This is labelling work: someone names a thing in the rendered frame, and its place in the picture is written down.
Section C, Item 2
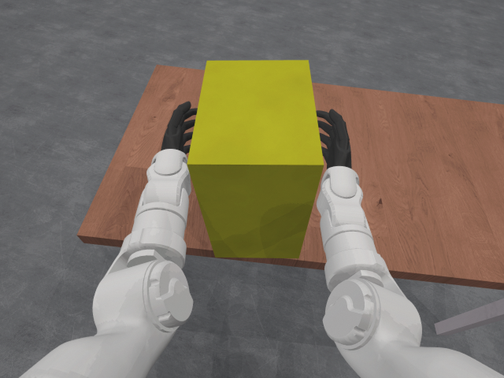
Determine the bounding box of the carton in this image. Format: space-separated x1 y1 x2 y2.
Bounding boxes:
187 60 324 258

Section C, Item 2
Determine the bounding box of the right robot forearm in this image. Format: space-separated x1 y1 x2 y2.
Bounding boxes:
317 166 406 298

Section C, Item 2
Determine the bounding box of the left robot forearm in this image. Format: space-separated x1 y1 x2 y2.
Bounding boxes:
93 149 191 320

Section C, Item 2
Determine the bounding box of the robot right hand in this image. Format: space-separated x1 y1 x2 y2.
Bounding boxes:
316 109 352 169

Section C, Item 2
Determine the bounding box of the table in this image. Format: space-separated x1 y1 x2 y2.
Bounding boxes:
77 65 504 336

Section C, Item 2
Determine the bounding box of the robot right upper arm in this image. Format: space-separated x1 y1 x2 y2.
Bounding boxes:
323 278 504 378

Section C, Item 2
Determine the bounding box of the robot left upper arm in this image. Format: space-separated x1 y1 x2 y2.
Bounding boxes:
19 259 193 378

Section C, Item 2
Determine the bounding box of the robot left hand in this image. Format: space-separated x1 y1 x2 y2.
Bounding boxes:
161 101 198 154

